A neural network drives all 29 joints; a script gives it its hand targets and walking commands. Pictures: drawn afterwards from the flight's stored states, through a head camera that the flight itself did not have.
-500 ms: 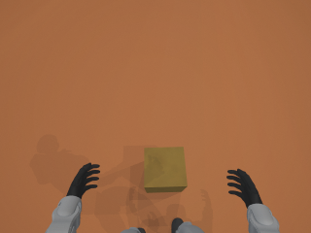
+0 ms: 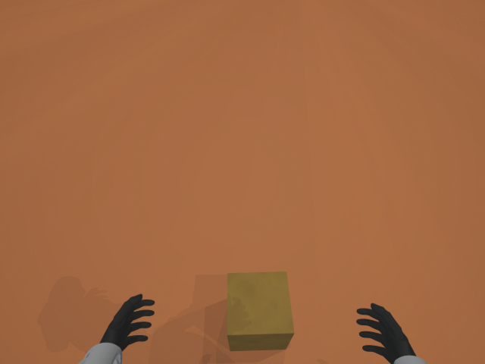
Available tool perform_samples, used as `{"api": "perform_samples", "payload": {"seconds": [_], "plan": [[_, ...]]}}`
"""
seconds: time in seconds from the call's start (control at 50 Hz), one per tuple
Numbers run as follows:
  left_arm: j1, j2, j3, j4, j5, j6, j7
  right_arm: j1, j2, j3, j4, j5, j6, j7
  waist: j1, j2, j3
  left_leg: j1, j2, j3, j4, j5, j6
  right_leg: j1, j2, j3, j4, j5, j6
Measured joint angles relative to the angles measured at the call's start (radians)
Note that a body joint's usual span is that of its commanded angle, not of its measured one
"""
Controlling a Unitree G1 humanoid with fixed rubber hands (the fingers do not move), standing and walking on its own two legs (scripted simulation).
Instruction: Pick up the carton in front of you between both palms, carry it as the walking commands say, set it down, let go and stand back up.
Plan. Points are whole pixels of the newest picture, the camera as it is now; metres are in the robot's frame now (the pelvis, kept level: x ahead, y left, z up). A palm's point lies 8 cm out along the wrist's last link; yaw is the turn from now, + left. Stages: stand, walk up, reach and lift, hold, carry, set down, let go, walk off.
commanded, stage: let go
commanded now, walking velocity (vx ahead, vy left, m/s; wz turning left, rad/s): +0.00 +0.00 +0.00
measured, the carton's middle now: (257, 312) +0.39 -0.02 -0.65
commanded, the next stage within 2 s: stand in 0.06 s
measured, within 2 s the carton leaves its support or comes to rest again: neither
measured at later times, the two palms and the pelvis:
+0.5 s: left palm (79, 363) +0.14 +0.29 -0.09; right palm out of the picture +0.15 -0.29 -0.09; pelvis +0.02 +0.00 +0.00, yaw +1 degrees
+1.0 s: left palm out of the picture +0.10 +0.30 -0.09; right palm out of the picture +0.12 -0.30 -0.10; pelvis +0.00 -0.01 +0.00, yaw +1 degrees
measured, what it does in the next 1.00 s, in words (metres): stands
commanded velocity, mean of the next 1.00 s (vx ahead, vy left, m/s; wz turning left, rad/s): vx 0.00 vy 0.00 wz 0.00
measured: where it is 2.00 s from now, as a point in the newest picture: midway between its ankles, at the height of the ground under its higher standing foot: outside the picture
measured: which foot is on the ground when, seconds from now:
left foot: down 0.00-1.00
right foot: down 0.00-1.00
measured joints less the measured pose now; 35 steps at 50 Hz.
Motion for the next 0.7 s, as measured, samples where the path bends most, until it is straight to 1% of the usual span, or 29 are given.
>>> {"api": "perform_samples", "payload": {"seconds": [0.06,0.14,0.2,0.36,0.7], "plan": [[0.001,-0.002,0.002,-0.002,0.003,0.003,0.0,0.004,0.0,0.001,-0.002,0.001,0.001,-0.001,0.0,-0.002,0.004,0.003,0.002,-0.001,-0.001,0.0,-0.002,0.003,0.002,-0.001,0.0,-0.001,-0.002],[-0.016,0.042,-0.009,0.112,0.01,-0.052,0.059,-0.008,-0.036,0.009,0.109,-0.009,-0.062,-0.057,0.003,-0.008,-0.063,-0.074,-0.003,-0.004,0.038,-0.014,-0.007,-0.076,-0.002,-0.006,0.045,-0.02,-0.003],[-0.017,0.078,0.001,0.185,0.015,-0.08,0.077,-0.009,-0.07,-0.001,0.174,-0.016,-0.093,-0.076,0.004,-0.008,-0.093,-0.106,-0.004,-0.007,0.059,-0.026,-0.007,-0.108,-0.003,-0.009,0.066,-0.033,-0.004],[-0.02,0.13,0.006,0.293,0.018,-0.12,0.091,-0.007,-0.119,-0.001,0.266,-0.02,-0.128,-0.092,0.006,-0.005,-0.117,-0.116,-0.007,-0.017,0.055,-0.03,-0.006,-0.116,-0.006,-0.018,0.067,-0.043,-0.006],[-0.055,0.142,-0.016,0.421,0.009,-0.142,0.096,-0.033,-0.136,0.029,0.383,-0.011,-0.149,-0.098,0.008,-0.01,-0.116,-0.068,-0.009,-0.025,-0.002,-0.004,-0.005,-0.07,-0.012,-0.025,0.021,-0.027,-0.007]]}}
